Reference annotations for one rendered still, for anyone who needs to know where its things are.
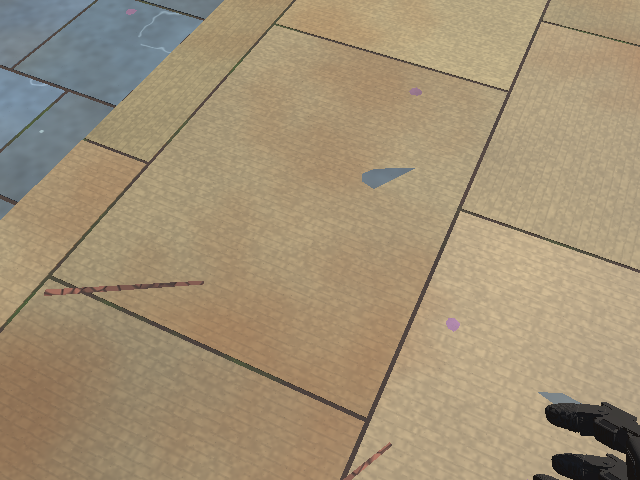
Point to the robot right hand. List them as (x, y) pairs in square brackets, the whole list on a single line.
[(609, 425)]

